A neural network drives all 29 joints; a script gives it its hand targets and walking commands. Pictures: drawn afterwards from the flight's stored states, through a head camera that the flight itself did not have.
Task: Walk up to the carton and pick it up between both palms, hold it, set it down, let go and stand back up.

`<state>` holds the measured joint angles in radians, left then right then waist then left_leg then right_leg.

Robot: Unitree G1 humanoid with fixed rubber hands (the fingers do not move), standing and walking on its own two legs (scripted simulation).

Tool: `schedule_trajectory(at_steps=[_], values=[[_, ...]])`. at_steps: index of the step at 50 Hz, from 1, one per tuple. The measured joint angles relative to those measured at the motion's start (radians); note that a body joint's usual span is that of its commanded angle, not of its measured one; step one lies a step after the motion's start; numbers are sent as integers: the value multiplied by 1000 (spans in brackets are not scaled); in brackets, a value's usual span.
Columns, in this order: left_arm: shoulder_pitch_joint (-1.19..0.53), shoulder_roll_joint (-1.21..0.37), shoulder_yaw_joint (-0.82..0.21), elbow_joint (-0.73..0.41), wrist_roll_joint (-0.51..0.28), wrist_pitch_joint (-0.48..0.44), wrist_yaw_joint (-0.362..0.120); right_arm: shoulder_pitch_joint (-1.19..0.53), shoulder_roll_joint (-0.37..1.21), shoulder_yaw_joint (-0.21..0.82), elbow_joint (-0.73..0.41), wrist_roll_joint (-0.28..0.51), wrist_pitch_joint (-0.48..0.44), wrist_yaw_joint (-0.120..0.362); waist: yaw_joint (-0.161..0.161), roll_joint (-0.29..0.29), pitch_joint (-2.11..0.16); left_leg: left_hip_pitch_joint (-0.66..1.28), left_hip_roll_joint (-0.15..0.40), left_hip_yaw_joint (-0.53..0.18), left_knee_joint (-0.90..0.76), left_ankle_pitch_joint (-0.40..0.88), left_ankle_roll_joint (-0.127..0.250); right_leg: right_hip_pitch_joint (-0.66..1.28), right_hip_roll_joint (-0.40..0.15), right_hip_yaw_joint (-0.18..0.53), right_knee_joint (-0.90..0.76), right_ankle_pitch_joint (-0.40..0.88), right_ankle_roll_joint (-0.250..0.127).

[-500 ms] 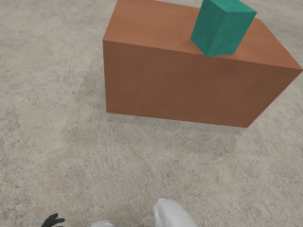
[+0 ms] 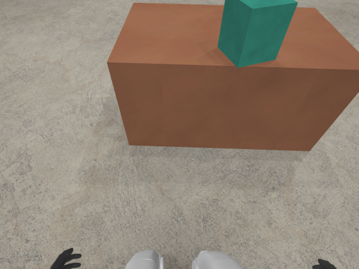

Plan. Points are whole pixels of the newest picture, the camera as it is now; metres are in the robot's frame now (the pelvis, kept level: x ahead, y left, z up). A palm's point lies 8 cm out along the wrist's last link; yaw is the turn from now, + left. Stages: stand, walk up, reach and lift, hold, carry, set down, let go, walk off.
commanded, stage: walk up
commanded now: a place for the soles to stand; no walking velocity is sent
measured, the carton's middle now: (252, 27) +1.05 -0.31 +0.04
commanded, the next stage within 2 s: none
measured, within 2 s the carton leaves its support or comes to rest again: neither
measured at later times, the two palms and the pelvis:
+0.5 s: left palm (124, 245) +0.18 +0.16 -0.11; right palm out of the picture +0.09 -0.46 -0.09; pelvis +0.07 -0.13 -0.02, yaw -4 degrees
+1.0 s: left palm (142, 219) +0.24 +0.12 -0.11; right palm out of the picture +0.19 -0.49 -0.07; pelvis +0.13 -0.17 -0.01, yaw -5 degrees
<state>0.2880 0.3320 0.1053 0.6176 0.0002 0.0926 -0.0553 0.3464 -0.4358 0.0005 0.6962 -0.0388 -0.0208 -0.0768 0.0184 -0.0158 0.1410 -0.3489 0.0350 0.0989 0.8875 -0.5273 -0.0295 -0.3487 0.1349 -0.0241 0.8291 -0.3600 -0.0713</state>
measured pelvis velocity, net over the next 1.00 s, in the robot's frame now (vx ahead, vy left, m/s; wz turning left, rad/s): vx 0.13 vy -0.17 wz -0.08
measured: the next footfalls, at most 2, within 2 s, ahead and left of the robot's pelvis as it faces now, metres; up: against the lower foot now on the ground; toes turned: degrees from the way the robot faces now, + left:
right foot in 0.44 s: +0.16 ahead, -0.27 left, +0.00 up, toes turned +0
left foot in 0.78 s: +0.21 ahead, -0.04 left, +0.00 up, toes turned +1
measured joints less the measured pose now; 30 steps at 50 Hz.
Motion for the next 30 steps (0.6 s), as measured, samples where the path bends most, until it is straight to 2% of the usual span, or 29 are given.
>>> schedule_trajectory(at_steps=[1,3,6,9,12,15,18,20,22,24,27,30], values=[[-2,0,-3,-6,0,5,-3,9,0,0,0,0,-8,-4,1,-7,1,6,-1,1,-33,87,24,0,0,0,2,-3,7],[-5,0,-9,-11,0,11,-6,32,-1,0,1,0,-19,-13,-1,-17,2,10,1,7,-37,142,64,-25,0,12,89,-45,44],[-5,0,10,-27,0,17,-8,59,-1,0,1,0,-21,-28,-1,-19,2,13,28,7,-37,124,71,-112,-1,53,325,-62,46],[-4,3,48,-34,0,17,-9,66,7,0,1,0,-32,-27,0,-31,1,17,71,7,-37,109,69,-159,-4,130,415,-63,46],[-4,8,62,-34,0,18,-14,68,17,0,1,0,-42,-22,-2,-59,1,33,97,8,-37,97,51,-166,-41,178,415,-63,46],[-4,8,60,-32,0,19,-25,70,25,0,1,0,-43,-18,-3,-84,0,55,112,9,-37,81,30,-167,-84,179,406,-63,46],[-4,9,46,-27,0,19,-38,70,21,0,1,0,-43,-17,-2,-91,0,71,127,9,-37,63,22,-155,-124,176,299,-64,46],[-4,9,43,-23,0,14,-42,70,19,0,1,0,-43,-16,-2,-91,-1,79,137,9,-37,54,0,-137,-147,173,188,-64,46],[-1,9,46,-14,0,1,-40,66,11,0,1,0,-41,-7,-1,-89,-1,80,149,9,-13,31,-6,-105,-156,168,84,-55,49],[-1,8,21,1,0,-14,-34,60,-4,0,2,0,-22,-2,-3,-46,8,52,175,-25,92,-18,-6,-110,-129,136,132,-50,83],[3,9,-15,13,0,-16,-26,40,-6,0,1,0,9,1,1,-13,7,-26,101,-51,259,-41,-6,-102,-126,105,155,-82,89],[11,9,-16,15,0,-16,-4,-6,-14,0,0,1,0,5,5,7,8,-91,23,-52,292,-24,-6,-97,-120,99,139,-82,86]])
